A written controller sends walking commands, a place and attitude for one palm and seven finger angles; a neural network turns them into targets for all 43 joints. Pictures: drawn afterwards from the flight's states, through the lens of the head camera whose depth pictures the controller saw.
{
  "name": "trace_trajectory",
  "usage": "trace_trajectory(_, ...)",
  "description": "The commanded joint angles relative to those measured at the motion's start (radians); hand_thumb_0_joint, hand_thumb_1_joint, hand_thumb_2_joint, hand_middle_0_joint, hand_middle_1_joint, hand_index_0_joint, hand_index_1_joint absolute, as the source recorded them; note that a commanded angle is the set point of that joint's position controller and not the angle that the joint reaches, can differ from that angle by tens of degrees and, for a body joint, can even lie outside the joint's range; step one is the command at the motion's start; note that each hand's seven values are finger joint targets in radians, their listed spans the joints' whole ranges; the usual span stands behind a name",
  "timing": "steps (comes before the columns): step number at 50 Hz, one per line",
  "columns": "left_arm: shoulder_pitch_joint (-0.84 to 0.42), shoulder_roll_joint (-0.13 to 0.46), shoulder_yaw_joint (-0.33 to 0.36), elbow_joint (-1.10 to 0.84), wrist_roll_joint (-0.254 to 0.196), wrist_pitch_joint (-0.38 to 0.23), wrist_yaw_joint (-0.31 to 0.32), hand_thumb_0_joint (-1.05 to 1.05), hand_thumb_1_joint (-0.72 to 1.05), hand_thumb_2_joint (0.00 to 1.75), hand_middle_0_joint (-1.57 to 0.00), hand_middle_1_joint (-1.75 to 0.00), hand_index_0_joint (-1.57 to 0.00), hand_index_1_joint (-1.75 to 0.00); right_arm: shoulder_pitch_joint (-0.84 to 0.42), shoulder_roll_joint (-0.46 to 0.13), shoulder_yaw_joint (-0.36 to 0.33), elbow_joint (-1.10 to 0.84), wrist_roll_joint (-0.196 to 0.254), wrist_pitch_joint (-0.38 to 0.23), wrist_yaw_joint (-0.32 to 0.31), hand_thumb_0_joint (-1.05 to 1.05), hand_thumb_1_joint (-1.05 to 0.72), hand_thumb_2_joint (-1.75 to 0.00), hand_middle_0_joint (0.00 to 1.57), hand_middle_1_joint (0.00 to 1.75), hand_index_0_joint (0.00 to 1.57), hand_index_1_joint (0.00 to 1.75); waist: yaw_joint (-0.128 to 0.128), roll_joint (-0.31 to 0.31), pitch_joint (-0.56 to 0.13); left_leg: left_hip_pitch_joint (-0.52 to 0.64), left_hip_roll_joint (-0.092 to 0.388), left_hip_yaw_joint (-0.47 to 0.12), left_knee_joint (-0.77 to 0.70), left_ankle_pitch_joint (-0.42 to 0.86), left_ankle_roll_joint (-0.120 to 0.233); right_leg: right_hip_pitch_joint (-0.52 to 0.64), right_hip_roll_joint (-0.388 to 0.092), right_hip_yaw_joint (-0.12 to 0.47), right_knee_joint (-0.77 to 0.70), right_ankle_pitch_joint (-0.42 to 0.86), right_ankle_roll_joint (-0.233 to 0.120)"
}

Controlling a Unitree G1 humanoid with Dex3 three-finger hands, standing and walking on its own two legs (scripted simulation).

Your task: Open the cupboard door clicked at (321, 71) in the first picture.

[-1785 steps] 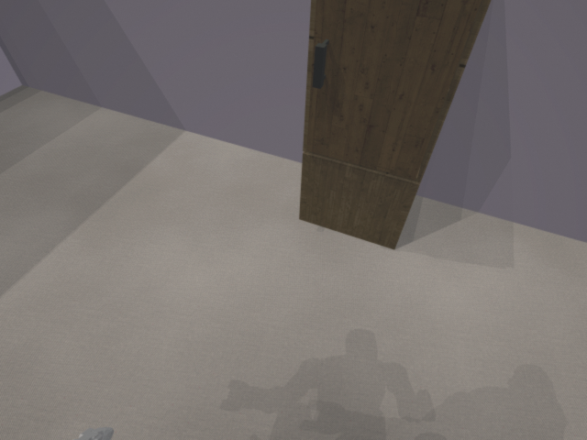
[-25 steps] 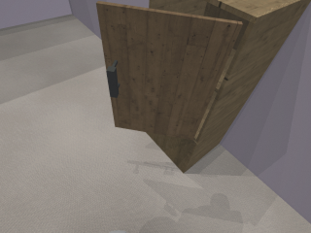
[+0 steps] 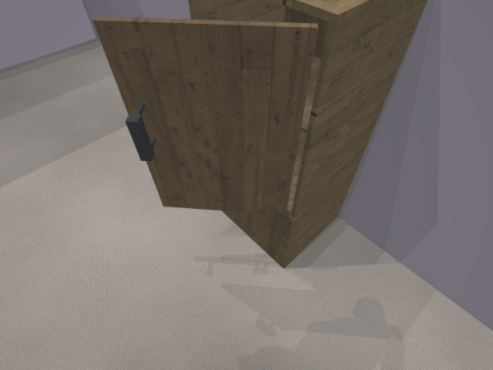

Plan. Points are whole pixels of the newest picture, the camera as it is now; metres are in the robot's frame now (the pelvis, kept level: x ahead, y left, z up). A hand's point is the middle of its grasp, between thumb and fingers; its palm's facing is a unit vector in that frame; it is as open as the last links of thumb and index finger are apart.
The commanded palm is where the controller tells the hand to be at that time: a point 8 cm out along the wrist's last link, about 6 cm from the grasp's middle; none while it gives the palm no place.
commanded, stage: come to a stop and stand still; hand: left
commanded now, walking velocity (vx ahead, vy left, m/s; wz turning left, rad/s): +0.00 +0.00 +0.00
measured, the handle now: (144, 132) +0.61 +0.28 +0.01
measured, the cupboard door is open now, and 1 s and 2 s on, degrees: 42 42 42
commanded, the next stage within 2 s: look again from close up in 0.30 s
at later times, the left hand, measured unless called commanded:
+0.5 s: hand out of the picture +0.01 +0.17 -0.17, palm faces +0.02 -0.98 -0.21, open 7.3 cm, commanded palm none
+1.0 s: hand out of the picture +0.03 +0.26 -0.16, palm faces +0.02 -0.96 -0.28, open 7.4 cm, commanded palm none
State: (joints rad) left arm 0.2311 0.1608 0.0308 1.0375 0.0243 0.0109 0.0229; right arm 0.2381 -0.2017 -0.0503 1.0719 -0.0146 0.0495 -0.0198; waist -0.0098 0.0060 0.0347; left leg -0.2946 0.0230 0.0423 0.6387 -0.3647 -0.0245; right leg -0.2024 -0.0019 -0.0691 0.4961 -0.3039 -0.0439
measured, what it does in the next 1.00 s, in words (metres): steps on the spot: left foot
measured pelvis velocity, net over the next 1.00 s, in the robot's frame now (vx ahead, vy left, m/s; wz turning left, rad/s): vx -0.04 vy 0.04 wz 0.00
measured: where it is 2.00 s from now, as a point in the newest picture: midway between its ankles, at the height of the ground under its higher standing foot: outside the picture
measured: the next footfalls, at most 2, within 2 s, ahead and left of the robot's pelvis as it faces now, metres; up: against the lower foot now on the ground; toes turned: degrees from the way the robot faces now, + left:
left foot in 0.04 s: +0.02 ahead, +0.13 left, +0.00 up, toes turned +3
right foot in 1.96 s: +0.20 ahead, -0.06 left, +0.00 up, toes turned -5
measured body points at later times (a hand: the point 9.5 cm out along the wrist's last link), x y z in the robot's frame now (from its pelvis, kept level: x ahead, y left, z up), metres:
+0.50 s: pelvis +0.00 -0.01 +0.00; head +0.02 -0.01 +0.45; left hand +0.01 +0.22 -0.15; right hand +0.01 -0.24 -0.16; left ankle -0.02 +0.12 -0.74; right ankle -0.03 -0.09 -0.74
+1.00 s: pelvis -0.04 +0.04 +0.00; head -0.06 +0.05 +0.45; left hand +0.03 +0.31 -0.14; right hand +0.06 -0.23 -0.12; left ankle -0.02 +0.12 -0.74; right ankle -0.03 -0.09 -0.74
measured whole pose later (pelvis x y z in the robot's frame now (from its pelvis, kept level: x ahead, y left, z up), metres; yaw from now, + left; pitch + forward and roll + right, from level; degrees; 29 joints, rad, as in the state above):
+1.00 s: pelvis -0.04 +0.04 +0.00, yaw +0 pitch -3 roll +0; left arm 0.21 0.29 0.00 1.01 0.02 0.00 0.01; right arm 0.17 -0.26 0.01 1.01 -0.02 -0.01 0.00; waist 0.02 -0.02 -0.02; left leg -0.18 -0.02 0.06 0.43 -0.21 0.04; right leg -0.16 -0.03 -0.06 0.42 -0.21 0.01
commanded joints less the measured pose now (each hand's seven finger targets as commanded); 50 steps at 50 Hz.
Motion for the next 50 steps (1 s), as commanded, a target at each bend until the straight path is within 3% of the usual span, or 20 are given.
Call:
trace_trajectory(1, 0.052, 0.103, 0.009, 0.002, -0.029, -0.034, 0.007, 0.0, 0.9, 0.9, -0.2, -0.3, -0.2, -0.3, 0.044, -0.055, 0.012, 0.008, -0.003, -0.061, -0.018, 0.0, -0.9, -0.9, 0.2, 0.3, 0.2, 0.3, 0.02, 0.035, -0.106, 0.186, 0.108, -0.1, -0.233, 0.538, 0.037, 0.059, -0.13, 0.117, -0.045, 0.486, -0.004)
trace_trajectory(2, 0.041, 0.101, 0.006, 0.005, -0.025, -0.029, 0.012, 0.0, 0.9, 0.9, -0.2, -0.3, -0.2, -0.3, 0.043, -0.068, 0.012, 0.013, -0.001, -0.058, -0.021, 0.0, -0.9, -0.9, 0.2, 0.3, 0.2, 0.3, 0.018, 0.016, -0.091, 0.164, 0.131, -0.095, -0.219, 0.513, 0.043, 0.065, -0.114, 0.114, -0.095, 0.375, 0.009)
trace_trajectory(3, 0.03, 0.102, 0.007, 0.013, -0.024, -0.026, 0.011, 0.0, 0.9, 0.9, -0.2, -0.3, -0.2, -0.3, 0.037, -0.066, 0.015, 0.024, -0.002, -0.056, -0.026, 0.0, -0.9, -0.9, 0.2, 0.3, 0.2, 0.3, 0.017, 0.011, -0.063, 0.152, 0.118, -0.085, -0.212, 0.467, 0.034, 0.059, -0.115, 0.116, -0.114, 0.368, 0.008)
trace_trajectory(4, 0.016, 0.111, 0.007, 0.023, -0.025, -0.02, 0.009, 0.0, 0.9, 0.9, -0.2, -0.3, -0.2, -0.3, 0.04, -0.056, 0.018, 0.038, -0.001, -0.055, -0.027, 0.0, -0.9, -0.9, 0.2, 0.3, 0.2, 0.3, 0.013, 0.09, -0.049, 0.137, 0.107, -0.084, -0.228, 0.462, 0.03, 0.074, -0.121, 0.108, -0.104, 0.366, 0.003)
trace_trajectory(5, 0.023, 0.108, 0.008, 0.03, -0.026, -0.017, 0.009, 0.0, 0.9, 0.9, -0.2, -0.3, -0.2, -0.3, 0.043, -0.044, 0.023, 0.047, -0.001, -0.051, -0.029, 0.0, -0.9, -0.9, 0.2, 0.3, 0.2, 0.3, 0.02, 0.104, -0.031, 0.121, 0.105, -0.083, -0.24, 0.412, 0.03, 0.088, -0.115, 0.111, -0.122, 0.327, 0.0)
trace_trajectory(8, 0.019, 0.105, 0.003, 0.047, -0.026, -0.019, 0.006, 0.0, 0.9, 0.9, -0.2, -0.3, -0.2, -0.3, 0.058, -0.039, 0.025, 0.055, -0.002, -0.049, -0.027, 0.0, -0.9, -0.9, 0.2, 0.3, 0.2, 0.3, 0.013, 0.022, -0.012, 0.109, 0.092, -0.077, -0.274, 0.295, 0.024, 0.088, -0.115, 0.116, -0.158, 0.265, -0.004)
trace_trajectory(10, 0.024, 0.098, 0.001, 0.053, -0.024, -0.019, 0.006, 0.0, 0.9, 0.9, -0.2, -0.3, -0.2, -0.3, 0.066, -0.029, 0.027, 0.06, -0.002, -0.049, -0.026, 0.0, -0.9, -0.9, 0.2, 0.3, 0.2, 0.3, 0.014, 0.002, 0.01, 0.113, 0.087, -0.071, -0.289, 0.264, 0.024, 0.077, -0.111, 0.114, -0.18, 0.23, -0.003)
trace_trajectory(19, 0.058, 0.081, -0.006, 0.071, -0.025, -0.03, 0.01, 0.0, 0.9, 0.9, -0.2, -0.3, -0.2, -0.3, 0.098, -0.021, 0.032, 0.072, -0.004, -0.052, -0.024, 0.0, -0.9, -0.9, 0.2, 0.3, 0.2, 0.3, 0.007, -0.029, 0.035, 0.13, 0.078, -0.059, -0.297, 0.256, 0.023, 0.059, -0.118, 0.121, -0.202, 0.234, -0.005)
trace_trajectory(20, 0.074, 0.268, -0.015, -0.028, 0.0, -0.05, 0.023, 0.0, 0.9, 0.9, -0.2, -0.3, -0.2, -0.3, 0.036, -0.153, 0.021, -0.06, -0.007, -0.064, -0.008, 0.0, -0.9, -0.9, 0.2, 0.3, 0.2, 0.3, -0.005, -0.019, 0.154, 0.079, 0.052, -0.098, -0.251, 0.274, 0.028, -0.02, -0.103, 0.124, -0.172, 0.247, 0.009)
trace_trajectory(21, 0.087, 0.21, 0.018, -0.027, -0.005, -0.065, 0.027, 0.0, 0.9, 0.9, -0.2, -0.3, -0.2, -0.3, 0.045, -0.134, -0.002, -0.077, -0.012, -0.088, -0.014, 0.0, -0.9, -0.9, 0.2, 0.3, 0.2, 0.3, 0.006, 0.043, -0.011, 0.08, 0.065, -0.07, -0.178, 0.269, 0.038, 0.04, -0.147, 0.161, -0.103, 0.334, -0.005)
trace_trajectory(22, 0.084, 0.237, 0.023, -0.045, -0.005, -0.074, 0.027, 0.0, 0.9, 0.9, -0.2, -0.3, -0.2, -0.3, 0.062, -0.134, -0.008, -0.083, -0.009, -0.097, -0.021, 0.0, -0.9, -0.9, 0.2, 0.3, 0.2, 0.3, 0.0, 0.034, -0.141, 0.088, 0.053, -0.07, -0.138, 0.286, 0.047, 0.128, -0.166, 0.173, -0.075, 0.51, -0.022)
trace_trajectory(23, 0.095, 0.219, 0.027, -0.054, -0.005, -0.076, 0.026, 0.0, 0.9, 0.9, -0.2, -0.3, -0.2, -0.3, 0.064, -0.116, -0.009, -0.091, -0.004, -0.098, -0.024, 0.0, -0.9, -0.9, 0.2, 0.3, 0.2, 0.3, 0.004, -0.02, -0.179, 0.068, 0.04, -0.056, -0.12, 0.245, 0.046, 0.169, -0.185, 0.18, -0.065, 0.596, -0.033)
trace_trajectory(24, 0.099, 0.219, 0.029, -0.06, -0.004, -0.075, 0.027, 0.0, 0.9, 0.9, -0.2, -0.3, -0.2, -0.3, 0.061, -0.115, -0.01, -0.098, -0.003, -0.096, -0.025, 0.0, -0.9, -0.9, 0.2, 0.3, 0.2, 0.3, 0.007, -0.077, -0.168, 0.036, 0.031, -0.05, -0.11, 0.209, 0.046, 0.19, -0.193, 0.18, -0.055, 0.668, -0.047)
trace_trajectory(25, 0.111, 0.201, 0.022, -0.063, -0.005, -0.07, 0.028, 0.0, 0.9, 0.9, -0.2, -0.3, -0.2, -0.3, 0.055, -0.096, -0.002, -0.11, -0.005, -0.09, -0.02, 0.0, -0.9, -0.9, 0.2, 0.3, 0.2, 0.3, 0.008, -0.129, -0.141, 0.015, 0.025, -0.038, -0.112, 0.189, 0.053, 0.197, -0.192, 0.175, -0.045, 0.735, -0.046)
trace_trajectory(26, 0.113, 0.206, 0.026, -0.067, -0.005, -0.066, 0.029, 0.0, 0.9, 0.9, -0.2, -0.3, -0.2, -0.3, 0.043, -0.108, -0.008, -0.117, -0.001, -0.085, -0.02, 0.0, -0.9, -0.9, 0.2, 0.3, 0.2, 0.3, 0.011, -0.141, -0.1, 0.004, 0.026, -0.037, -0.101, 0.164, 0.058, 0.174, -0.193, 0.166, -0.045, 0.735, -0.043)
trace_trajectory(28, 0.08, 0.222, 0.028, -0.087, -0.004, -0.059, 0.027, 0.0, 0.9, 0.9, -0.2, -0.3, -0.2, -0.3, 0.023, -0.137, -0.015, -0.128, 0.0, -0.079, -0.021, 0.0, -0.9, -0.9, 0.2, 0.3, 0.2, 0.3, 0.0, -0.083, -0.041, 0.032, 0.04, -0.044, -0.129, 0.22, 0.063, 0.098, -0.178, 0.154, -0.053, 0.63, -0.052)
trace_trajectory(30, 0.064, 0.206, 0.018, -0.098, -0.007, -0.052, 0.023, 0.0, 0.9, 0.9, -0.2, -0.3, -0.2, -0.3, 0.015, -0.13, -0.005, -0.123, -0.004, -0.077, -0.015, 0.0, -0.9, -0.9, 0.2, 0.3, 0.2, 0.3, -0.001, -0.006, -0.045, 0.1, 0.061, -0.053, -0.161, 0.34, 0.066, 0.05, -0.138, 0.13, -0.059, 0.474, -0.035)
trace_trajectory(34, 0.029, 0.238, 0.013, -0.098, -0.009, -0.045, 0.013, 0.0, 0.9, 0.9, -0.2, -0.3, -0.2, -0.3, -0.047, -0.191, -0.001, -0.134, -0.007, -0.078, -0.012, 0.0, -0.9, -0.9, 0.2, 0.3, 0.2, 0.3, 0.009, 0.033, -0.013, 0.095, 0.087, -0.087, -0.203, 0.366, 0.073, 0.019, -0.115, 0.117, -0.085, 0.301, -0.011)
trace_trajectory(39, -0.014, 0.261, 0.004, -0.094, -0.008, -0.038, 0.001, 0.0, 0.9, 0.9, -0.2, -0.3, -0.2, -0.3, -0.09, -0.225, 0.009, -0.137, -0.009, -0.082, -0.002, 0.0, -0.9, -0.9, 0.2, 0.3, 0.2, 0.3, 0.014, 0.022, 0.003, 0.074, 0.092, -0.11, -0.272, 0.262, 0.074, 0.017, -0.109, 0.118, -0.131, 0.146, 0.004)
trace_trajectory(50, -0.006, 0.245, -0.009, -0.065, -0.003, -0.026, -0.004, 0.0, 0.9, 0.9, -0.2, -0.3, -0.2, -0.3, -0.079, -0.222, 0.019, -0.107, -0.006, -0.08, 0.008, 0.0, -0.9, -0.9, 0.2, 0.3, 0.2, 0.3, 0.02, 0.014, 0.014, 0.025, 0.095, -0.147, -0.375, 0.084, 0.07, 0.038, -0.111, 0.094, -0.154, 0.082, 0.026)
